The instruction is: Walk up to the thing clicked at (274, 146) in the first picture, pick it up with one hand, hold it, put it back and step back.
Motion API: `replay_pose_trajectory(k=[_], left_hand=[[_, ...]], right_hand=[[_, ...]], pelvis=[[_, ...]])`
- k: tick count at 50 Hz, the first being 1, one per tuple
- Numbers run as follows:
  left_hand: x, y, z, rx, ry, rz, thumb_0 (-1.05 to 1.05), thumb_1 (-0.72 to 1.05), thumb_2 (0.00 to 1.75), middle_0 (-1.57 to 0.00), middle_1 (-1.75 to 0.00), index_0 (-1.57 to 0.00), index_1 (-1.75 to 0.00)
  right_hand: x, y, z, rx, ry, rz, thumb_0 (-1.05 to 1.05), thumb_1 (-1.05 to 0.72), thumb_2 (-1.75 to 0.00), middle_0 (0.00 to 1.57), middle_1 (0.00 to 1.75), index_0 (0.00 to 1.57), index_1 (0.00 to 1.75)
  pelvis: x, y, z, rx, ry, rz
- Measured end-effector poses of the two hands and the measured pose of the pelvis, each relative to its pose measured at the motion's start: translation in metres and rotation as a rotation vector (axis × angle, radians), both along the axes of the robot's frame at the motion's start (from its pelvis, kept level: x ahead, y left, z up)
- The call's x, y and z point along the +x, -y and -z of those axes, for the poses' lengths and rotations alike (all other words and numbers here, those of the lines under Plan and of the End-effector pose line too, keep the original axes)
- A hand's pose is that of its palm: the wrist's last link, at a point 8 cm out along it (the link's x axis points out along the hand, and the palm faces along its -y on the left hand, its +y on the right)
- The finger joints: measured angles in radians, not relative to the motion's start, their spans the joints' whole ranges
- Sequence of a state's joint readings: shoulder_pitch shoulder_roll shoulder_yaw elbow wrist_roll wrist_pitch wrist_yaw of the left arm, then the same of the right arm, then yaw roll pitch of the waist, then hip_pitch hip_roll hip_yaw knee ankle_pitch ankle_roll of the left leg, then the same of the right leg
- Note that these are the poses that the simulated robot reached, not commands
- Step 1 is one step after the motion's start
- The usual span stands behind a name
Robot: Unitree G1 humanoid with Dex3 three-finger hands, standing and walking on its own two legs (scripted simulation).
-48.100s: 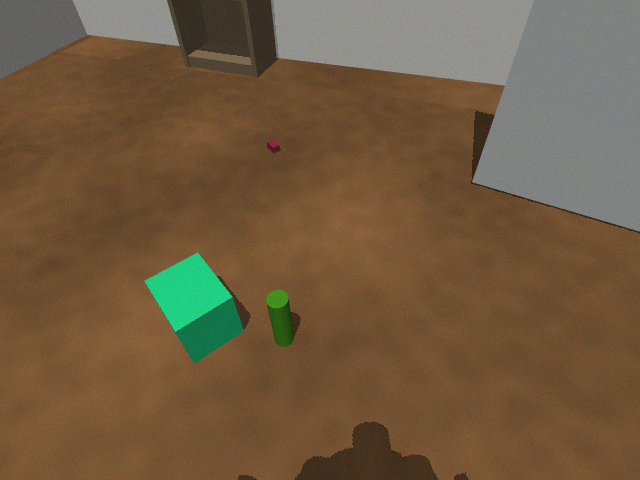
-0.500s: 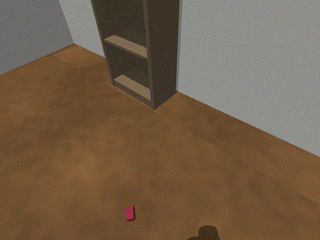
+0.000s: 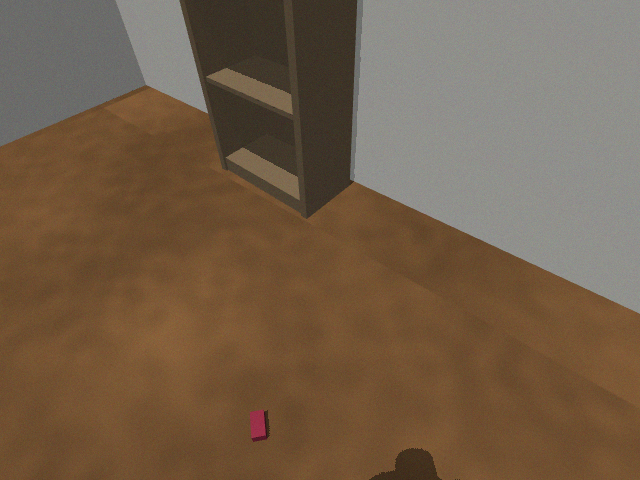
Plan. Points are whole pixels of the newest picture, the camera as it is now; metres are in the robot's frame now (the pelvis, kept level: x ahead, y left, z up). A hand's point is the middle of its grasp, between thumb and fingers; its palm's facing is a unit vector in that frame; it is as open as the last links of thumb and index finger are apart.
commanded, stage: stand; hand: left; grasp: from above
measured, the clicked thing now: (258, 425) +0.45 +0.22 -0.76
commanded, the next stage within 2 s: step back in 0.26 s
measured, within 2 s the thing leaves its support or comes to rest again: neither
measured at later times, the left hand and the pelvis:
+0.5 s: hand out of the picture +0.09 +0.28 -0.17, palm faces -0.02 -0.92 -0.38, open 7.4 cm; pelvis -0.02 +0.02 -0.02, yaw +0 degrees
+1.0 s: hand out of the picture +0.02 +0.29 -0.18, palm faces -0.11 -0.91 -0.39, open 7.4 cm; pelvis -0.11 +0.03 -0.03, yaw -5 degrees
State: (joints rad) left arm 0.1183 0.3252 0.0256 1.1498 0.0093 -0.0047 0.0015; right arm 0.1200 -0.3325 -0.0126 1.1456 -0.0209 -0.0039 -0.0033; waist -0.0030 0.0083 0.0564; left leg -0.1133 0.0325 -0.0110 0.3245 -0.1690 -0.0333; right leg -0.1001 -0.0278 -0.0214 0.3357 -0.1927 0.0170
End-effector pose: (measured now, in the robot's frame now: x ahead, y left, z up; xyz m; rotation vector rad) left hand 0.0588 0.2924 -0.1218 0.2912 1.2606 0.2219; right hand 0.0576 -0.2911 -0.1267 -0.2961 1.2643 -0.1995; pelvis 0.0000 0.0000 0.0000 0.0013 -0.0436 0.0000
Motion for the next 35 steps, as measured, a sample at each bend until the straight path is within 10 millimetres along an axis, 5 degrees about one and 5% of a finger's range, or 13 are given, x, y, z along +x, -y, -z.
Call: replay_pose_trajectory(k=[14,23,30,35], left_hand=[[0.009,0.001,0.0,0.002,-0.004,0.004,0.01,0.91,0.9,-0.2,-0.3,-0.2,-0.3],[0.021,-0.024,0.005,0.044,0.041,0.022,0.0,0.9,0.9,-0.2,-0.3,-0.2,-0.3],[0.041,-0.058,0.022,0.047,0.107,0.062,0.01,0.9,0.9,-0.2,-0.3,-0.2,-0.3],[0.038,-0.057,0.021,0.031,0.117,0.08,0.01,0.91,0.9,-0.2,-0.29,-0.2,-0.3]], right_hand=[[0.006,0.004,0.001,0.0,-0.012,0.001,0.0,-0.9,-0.9,0.21,0.3,0.2,0.3],[0.009,0.013,0.003,-0.049,0.011,0.001,0.0,-0.9,-0.9,0.21,0.3,0.2,0.3],[-0.023,-0.005,-0.001,-0.109,-0.007,0.006,0.0,-0.9,-0.9,0.2,0.3,0.2,0.3],[-0.054,-0.02,-0.012,-0.117,-0.053,0.007,0.0,-0.9,-0.9,0.21,0.3,0.2,0.3]], pelvis=[[0.006,0.002,0.0,-0.001,-0.014,0.002],[-0.02,-0.01,0.012,-0.011,-0.02,0.001],[-0.037,-0.038,0.027,-0.017,-0.032,0.001],[-0.051,-0.044,0.017,-0.033,-0.039,0.006]])
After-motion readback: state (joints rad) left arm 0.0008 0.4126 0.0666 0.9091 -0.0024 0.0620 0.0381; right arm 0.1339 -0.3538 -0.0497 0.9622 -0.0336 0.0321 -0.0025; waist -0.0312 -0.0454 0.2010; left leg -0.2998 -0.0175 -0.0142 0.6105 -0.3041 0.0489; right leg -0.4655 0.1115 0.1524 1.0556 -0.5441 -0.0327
